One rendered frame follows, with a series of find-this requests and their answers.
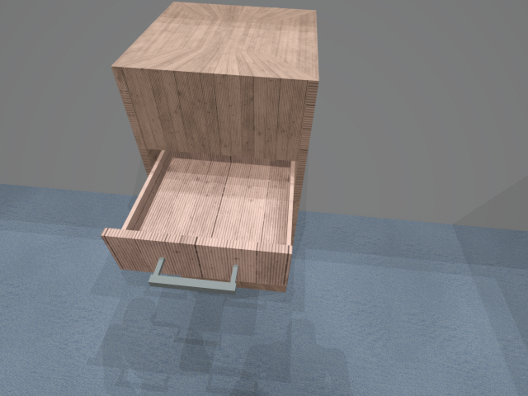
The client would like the drawer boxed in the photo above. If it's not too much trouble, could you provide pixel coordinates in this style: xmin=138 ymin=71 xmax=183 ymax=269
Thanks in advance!
xmin=101 ymin=150 xmax=295 ymax=286

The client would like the cabinet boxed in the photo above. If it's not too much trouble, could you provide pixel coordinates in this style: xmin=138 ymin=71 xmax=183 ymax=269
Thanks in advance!
xmin=111 ymin=2 xmax=319 ymax=292

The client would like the handle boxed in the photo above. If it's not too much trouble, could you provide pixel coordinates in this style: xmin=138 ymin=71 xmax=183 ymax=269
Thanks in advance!
xmin=148 ymin=257 xmax=238 ymax=295

